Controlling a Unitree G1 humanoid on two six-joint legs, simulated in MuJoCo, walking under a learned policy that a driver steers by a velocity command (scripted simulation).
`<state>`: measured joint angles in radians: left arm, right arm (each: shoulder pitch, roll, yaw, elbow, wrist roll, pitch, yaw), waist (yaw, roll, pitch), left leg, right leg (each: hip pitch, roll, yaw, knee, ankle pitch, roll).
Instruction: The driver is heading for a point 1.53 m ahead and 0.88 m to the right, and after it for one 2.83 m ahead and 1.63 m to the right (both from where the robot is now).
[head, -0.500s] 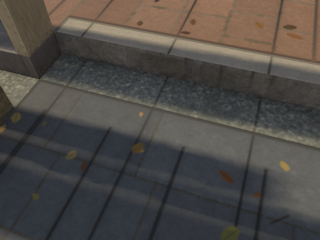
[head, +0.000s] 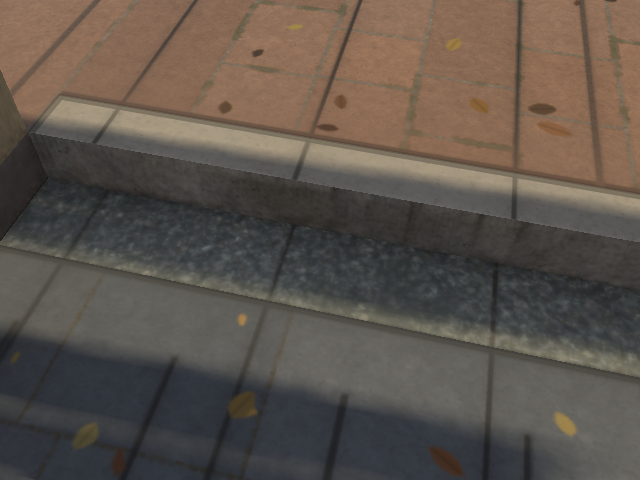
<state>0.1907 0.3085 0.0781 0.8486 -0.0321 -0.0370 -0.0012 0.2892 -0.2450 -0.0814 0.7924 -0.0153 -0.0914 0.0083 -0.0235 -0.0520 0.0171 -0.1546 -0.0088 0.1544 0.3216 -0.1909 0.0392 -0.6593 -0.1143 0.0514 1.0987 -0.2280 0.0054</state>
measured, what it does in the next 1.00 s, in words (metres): walks ahead, turning right: right foot, then left foot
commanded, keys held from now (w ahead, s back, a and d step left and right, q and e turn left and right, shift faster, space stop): w+e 1.00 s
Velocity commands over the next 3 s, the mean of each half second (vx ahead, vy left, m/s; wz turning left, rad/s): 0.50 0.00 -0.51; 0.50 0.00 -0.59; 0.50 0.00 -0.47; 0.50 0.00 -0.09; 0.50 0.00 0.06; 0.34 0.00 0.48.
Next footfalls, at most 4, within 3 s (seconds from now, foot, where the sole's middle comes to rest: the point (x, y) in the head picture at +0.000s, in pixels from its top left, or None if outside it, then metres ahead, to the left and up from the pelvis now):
0.28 right None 0.30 -0.17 -0.78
0.78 left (352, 419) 0.62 -0.07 -0.78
1.30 right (500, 386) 0.69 -0.42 -0.78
1.96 left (560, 191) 1.15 -0.62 -0.61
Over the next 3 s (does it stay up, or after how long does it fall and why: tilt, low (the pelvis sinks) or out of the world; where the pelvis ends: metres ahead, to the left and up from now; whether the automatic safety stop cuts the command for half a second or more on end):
stays up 1.44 -0.97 0.15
